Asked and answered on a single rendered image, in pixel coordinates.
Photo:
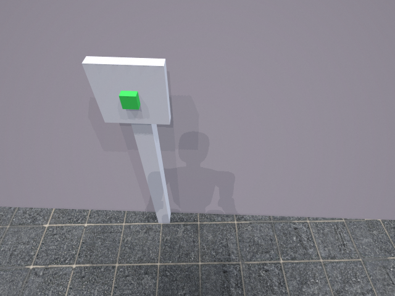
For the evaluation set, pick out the panel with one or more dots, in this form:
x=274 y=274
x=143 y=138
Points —
x=108 y=76

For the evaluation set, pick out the button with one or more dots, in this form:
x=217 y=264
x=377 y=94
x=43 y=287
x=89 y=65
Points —
x=129 y=100

